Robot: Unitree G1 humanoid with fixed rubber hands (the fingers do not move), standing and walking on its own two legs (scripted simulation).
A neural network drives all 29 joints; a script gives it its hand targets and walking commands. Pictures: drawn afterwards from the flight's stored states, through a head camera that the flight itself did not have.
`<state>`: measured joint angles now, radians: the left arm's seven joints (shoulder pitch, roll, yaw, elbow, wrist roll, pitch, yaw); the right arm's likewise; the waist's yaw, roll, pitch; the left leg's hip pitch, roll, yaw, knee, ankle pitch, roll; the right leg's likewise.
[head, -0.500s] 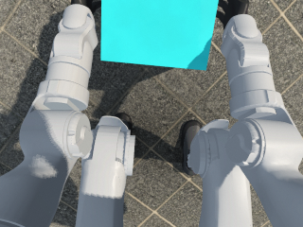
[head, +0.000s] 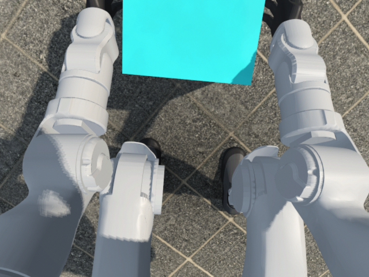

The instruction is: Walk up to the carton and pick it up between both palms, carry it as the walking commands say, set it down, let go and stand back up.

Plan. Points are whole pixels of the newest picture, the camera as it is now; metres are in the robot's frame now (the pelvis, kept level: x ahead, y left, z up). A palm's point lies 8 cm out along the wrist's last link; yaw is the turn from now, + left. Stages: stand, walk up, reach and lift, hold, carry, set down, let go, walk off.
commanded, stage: set down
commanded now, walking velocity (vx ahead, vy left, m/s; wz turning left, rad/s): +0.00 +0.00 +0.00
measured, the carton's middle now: (190, 21) +0.53 +0.03 -0.28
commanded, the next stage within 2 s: let go in 1.80 s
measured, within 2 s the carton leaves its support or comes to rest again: neither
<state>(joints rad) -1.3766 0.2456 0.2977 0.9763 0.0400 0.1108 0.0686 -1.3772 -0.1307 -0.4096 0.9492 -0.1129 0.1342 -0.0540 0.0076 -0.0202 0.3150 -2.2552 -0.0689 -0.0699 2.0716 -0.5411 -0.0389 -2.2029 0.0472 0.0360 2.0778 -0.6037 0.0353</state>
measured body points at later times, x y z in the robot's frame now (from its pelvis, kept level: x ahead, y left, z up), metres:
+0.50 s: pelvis -0.01 +0.00 +0.00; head +0.37 +0.01 +0.23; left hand +0.53 +0.20 -0.21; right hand +0.53 -0.15 -0.21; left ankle +0.11 +0.12 -0.37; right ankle +0.10 -0.14 -0.37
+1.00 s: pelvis -0.02 -0.01 +0.05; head +0.34 +0.01 +0.31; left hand +0.56 +0.20 -0.07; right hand +0.56 -0.15 -0.08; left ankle +0.11 +0.12 -0.37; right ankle +0.10 -0.14 -0.37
